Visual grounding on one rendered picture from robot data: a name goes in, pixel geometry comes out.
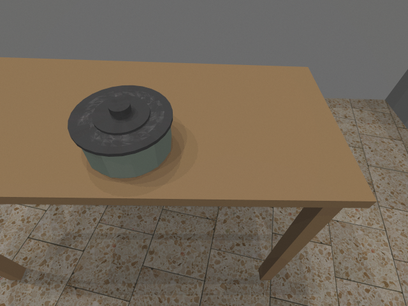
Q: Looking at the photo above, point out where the pot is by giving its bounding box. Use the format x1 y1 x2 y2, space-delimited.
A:
82 128 171 179

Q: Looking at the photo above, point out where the knob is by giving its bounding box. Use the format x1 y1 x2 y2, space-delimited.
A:
108 98 131 117

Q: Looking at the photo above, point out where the table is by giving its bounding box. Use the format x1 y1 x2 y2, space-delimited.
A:
0 57 377 281

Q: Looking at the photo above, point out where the lid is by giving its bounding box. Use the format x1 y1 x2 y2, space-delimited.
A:
68 85 173 157

